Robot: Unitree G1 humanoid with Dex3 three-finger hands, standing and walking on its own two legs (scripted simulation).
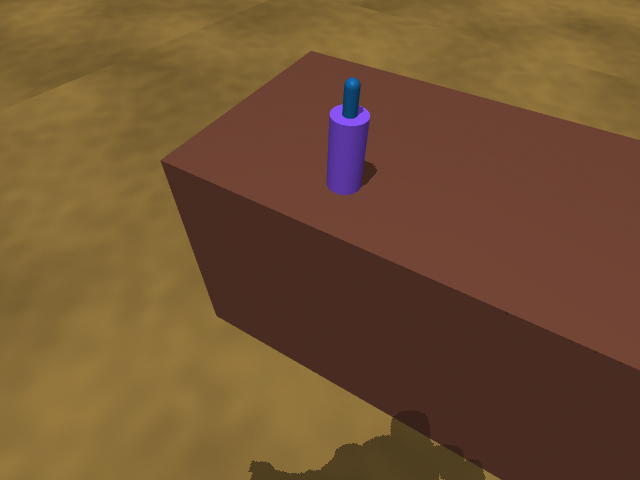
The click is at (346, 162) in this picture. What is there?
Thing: necked bottle
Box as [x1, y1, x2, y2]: [327, 77, 369, 194]
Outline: 353,77 347,79 344,84 343,103 341,105 334,107 329,114 327,185 332,191 340,194 349,194 355,192 360,186 369,120 368,111 358,105 359,82 356,78
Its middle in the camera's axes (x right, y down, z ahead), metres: +0.06 -0.19 +0.75
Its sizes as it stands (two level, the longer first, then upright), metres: 0.075 0.075 0.235
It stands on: a support 0.70 m high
